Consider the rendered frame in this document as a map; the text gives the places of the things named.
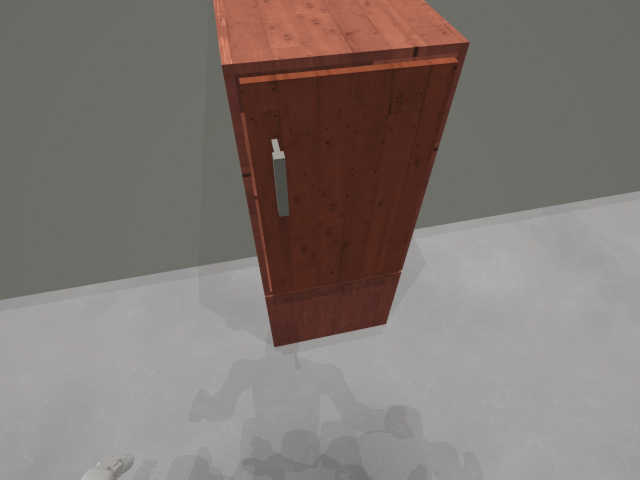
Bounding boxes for cupboard door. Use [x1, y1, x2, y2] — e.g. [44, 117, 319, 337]
[239, 57, 459, 296]

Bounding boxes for left robot hand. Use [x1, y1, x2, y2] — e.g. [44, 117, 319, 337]
[80, 454, 135, 480]

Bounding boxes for handle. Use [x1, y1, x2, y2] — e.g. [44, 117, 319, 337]
[271, 139, 289, 217]

